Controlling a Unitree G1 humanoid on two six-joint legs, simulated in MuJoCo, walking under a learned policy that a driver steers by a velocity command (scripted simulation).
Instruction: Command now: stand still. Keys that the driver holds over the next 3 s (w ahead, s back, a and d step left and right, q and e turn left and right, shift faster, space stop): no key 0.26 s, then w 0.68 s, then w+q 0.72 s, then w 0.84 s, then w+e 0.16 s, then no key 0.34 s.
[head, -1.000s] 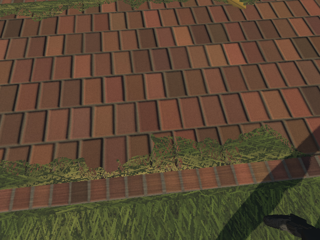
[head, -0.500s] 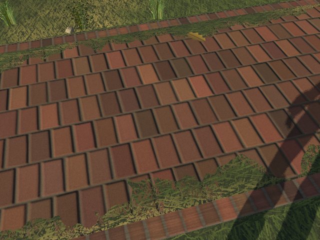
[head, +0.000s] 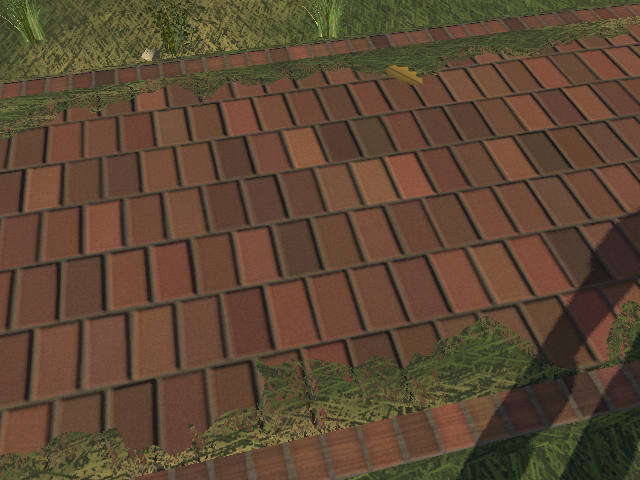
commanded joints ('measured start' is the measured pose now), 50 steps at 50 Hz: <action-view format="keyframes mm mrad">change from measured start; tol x16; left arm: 1 55 83 10 -4 0 -4 3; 31 -77 72 50 -181 20 -88 -54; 37 457 257 129 -58 25 -86 -38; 41 172 125 82 -121 21 -78 -39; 50 227 104 46 -78 11 -106 -27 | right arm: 1 70 -74 -9 1 0 -4 -4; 30 298 -152 -78 27 -16 -50 16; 50 -285 -32 -44 -227 -11 -45 77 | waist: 1 -1 -6 41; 28 -78 147 155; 35 115 59 66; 37 206 -312 -70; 40 67 -30 94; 50 22 -92 119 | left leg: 1 -25 101 -101 -64 85 21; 13 -40 101 -104 -67 67 22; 18 -153 52 -114 -27 -470 74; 21 -180 79 -180 -5 -462 103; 27 110 236 -459 -192 -496 208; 34 -48 230 -278 -122 -20 171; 36 -361 75 -71 221 106 84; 37 -547 -44 54 567 -211 39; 39 -662 48 -63 799 -215 77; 50 -473 27 84 342 148 38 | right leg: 1 -34 -118 112 -68 126 -26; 13 -41 -114 107 -69 96 -24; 20 -201 -87 166 -19 -506 -102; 31 -484 -52 -27 329 -238 -69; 35 115 24 -79 81 -37 -72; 37 458 -379 552 -184 -290 -197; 38 364 -415 641 -190 -260 -240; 45 187 -232 150 -192 427 -148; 50 78 -180 -2 -241 554 -122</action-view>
